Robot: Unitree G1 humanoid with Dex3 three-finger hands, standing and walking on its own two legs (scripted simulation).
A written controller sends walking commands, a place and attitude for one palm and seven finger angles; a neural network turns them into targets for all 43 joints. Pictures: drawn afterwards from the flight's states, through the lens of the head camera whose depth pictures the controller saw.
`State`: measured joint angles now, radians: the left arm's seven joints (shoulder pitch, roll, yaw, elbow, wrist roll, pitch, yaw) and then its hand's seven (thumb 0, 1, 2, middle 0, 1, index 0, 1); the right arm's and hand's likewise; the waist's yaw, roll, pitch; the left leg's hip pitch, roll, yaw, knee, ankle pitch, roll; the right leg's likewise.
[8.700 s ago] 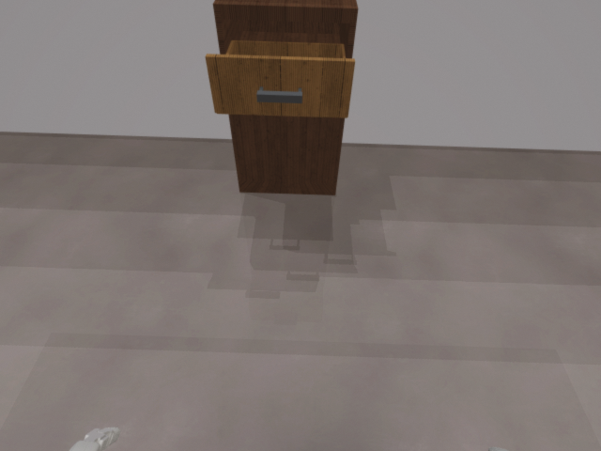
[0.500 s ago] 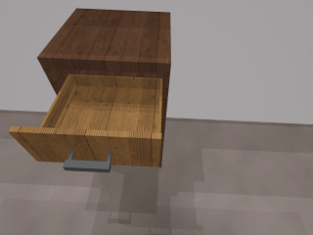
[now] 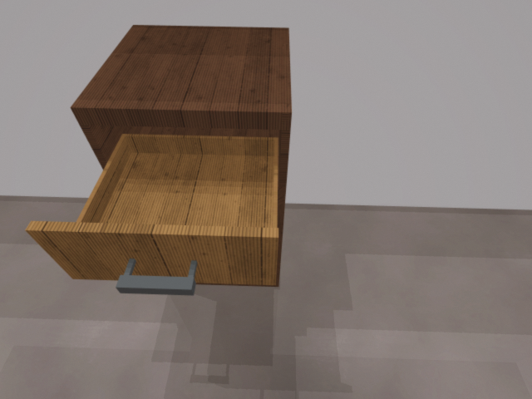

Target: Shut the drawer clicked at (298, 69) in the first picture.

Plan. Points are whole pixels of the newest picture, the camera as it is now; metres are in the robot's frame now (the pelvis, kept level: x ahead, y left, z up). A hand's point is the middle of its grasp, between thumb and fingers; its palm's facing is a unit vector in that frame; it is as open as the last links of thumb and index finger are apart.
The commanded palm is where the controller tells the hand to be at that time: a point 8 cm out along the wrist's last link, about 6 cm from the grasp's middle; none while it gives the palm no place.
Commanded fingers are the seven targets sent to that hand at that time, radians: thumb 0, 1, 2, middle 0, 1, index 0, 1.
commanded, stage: look again from close up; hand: left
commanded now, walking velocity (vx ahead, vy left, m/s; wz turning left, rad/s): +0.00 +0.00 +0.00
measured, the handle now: (159, 274) +0.33 +0.22 -0.07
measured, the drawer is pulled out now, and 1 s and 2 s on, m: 0.29 0.29 0.29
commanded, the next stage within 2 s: raise the hand and make a fist in 0.44 s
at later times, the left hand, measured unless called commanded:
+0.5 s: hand out of the picture +0.00 +0.16 -0.17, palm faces +0.02 -0.98 -0.19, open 7.4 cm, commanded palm none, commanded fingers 0.00 0.90 0.90 -0.20 -0.30 -0.20 -0.30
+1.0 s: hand out of the picture +0.11 +0.15 -0.06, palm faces +0.10 -1.00 -0.01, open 5.8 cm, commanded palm +0.10 +0.22 -0.04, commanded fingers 0.00 0.90 0.90 -0.68 -0.82 -0.68 -0.82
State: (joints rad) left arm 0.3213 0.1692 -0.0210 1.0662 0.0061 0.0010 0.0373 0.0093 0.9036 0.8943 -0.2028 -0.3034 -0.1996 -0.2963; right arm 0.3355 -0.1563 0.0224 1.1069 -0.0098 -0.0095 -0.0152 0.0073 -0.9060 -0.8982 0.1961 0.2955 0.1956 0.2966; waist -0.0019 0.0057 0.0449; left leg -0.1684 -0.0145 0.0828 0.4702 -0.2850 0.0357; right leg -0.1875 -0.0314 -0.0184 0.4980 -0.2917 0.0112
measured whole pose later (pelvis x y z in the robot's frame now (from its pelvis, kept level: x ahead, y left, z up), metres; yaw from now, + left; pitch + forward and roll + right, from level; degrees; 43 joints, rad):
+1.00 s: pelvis -0.04 -0.04 -0.07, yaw +2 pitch +9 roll +1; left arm 0.54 0.18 0.13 0.12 -0.21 -0.50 -0.26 0.02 0.90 0.89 -0.50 -0.62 -0.50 -0.61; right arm 0.12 -0.26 -0.08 0.50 0.02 -0.24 -0.01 0.01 -0.90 -0.90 0.20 0.30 0.19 0.30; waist 0.02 -0.06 -0.11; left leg -0.74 0.03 0.01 1.04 -0.46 -0.02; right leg -0.74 -0.01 -0.08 1.05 -0.49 -0.06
